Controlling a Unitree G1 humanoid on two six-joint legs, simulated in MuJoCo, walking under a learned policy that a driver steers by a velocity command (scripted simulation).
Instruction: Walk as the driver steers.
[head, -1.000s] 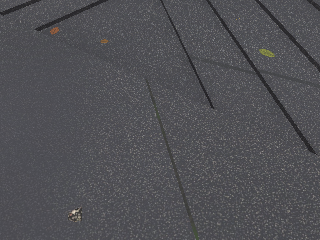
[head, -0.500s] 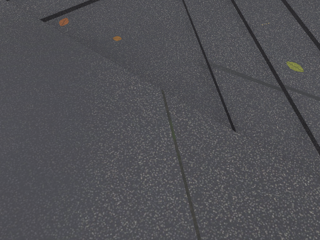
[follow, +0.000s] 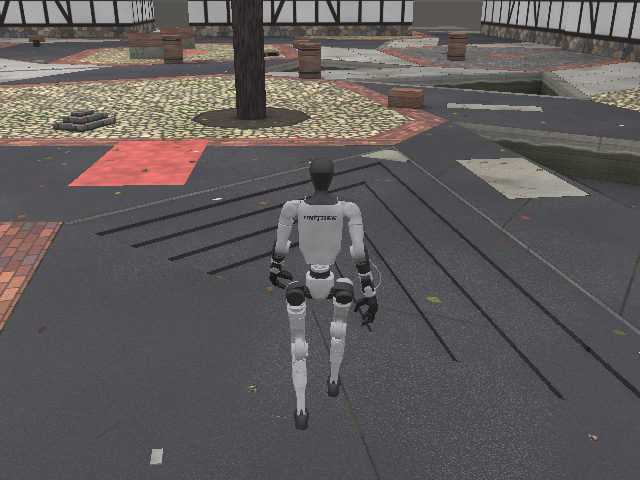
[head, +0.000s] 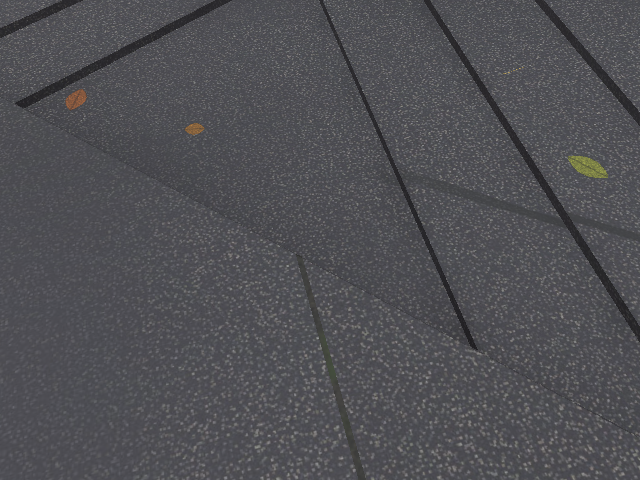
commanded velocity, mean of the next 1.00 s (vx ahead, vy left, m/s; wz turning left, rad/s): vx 0.50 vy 0.00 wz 0.02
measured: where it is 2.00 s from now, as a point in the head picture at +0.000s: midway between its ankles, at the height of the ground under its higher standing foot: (276, 294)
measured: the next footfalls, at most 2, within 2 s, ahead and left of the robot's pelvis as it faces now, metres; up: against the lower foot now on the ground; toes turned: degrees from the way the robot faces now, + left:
left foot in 0.52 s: +0.44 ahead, +0.10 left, +0.00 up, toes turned +4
right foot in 1.06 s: +0.73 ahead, -0.06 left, +0.00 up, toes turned +2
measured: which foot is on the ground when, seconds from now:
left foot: up 0.00-0.50, down 0.52-1.00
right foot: down 0.00-0.52, up 0.54-1.00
